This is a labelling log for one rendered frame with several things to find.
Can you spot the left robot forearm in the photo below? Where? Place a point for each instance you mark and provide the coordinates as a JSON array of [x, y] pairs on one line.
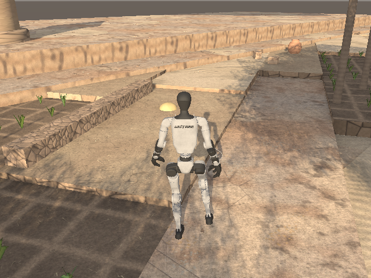
[[157, 151]]

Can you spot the right robot forearm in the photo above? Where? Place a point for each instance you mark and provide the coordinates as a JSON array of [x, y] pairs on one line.
[[213, 155]]

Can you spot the right robot hand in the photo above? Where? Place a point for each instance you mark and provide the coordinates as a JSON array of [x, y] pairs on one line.
[[217, 169]]

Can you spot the left robot hand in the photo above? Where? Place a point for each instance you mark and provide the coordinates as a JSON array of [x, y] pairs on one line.
[[155, 163]]

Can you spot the robot left upper arm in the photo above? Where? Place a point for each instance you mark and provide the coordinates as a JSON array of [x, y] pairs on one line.
[[163, 131]]

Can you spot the robot right upper arm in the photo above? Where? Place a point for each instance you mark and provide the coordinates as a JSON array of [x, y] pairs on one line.
[[205, 132]]

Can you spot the left robot thigh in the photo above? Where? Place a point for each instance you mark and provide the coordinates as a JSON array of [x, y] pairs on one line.
[[173, 177]]

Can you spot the robot head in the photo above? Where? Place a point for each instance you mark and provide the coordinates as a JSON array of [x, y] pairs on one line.
[[184, 101]]

